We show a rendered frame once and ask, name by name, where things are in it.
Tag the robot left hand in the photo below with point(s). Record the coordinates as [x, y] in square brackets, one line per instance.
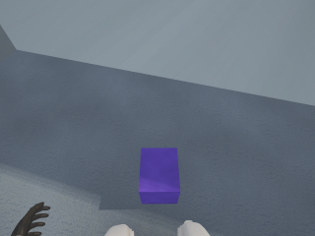
[26, 223]

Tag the carton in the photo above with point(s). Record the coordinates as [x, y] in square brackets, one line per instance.
[159, 181]

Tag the robot left thigh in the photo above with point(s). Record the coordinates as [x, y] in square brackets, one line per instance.
[119, 230]

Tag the robot right thigh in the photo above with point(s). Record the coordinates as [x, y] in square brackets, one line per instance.
[192, 229]

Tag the robot thigh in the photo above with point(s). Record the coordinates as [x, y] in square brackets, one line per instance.
[192, 229]
[119, 230]

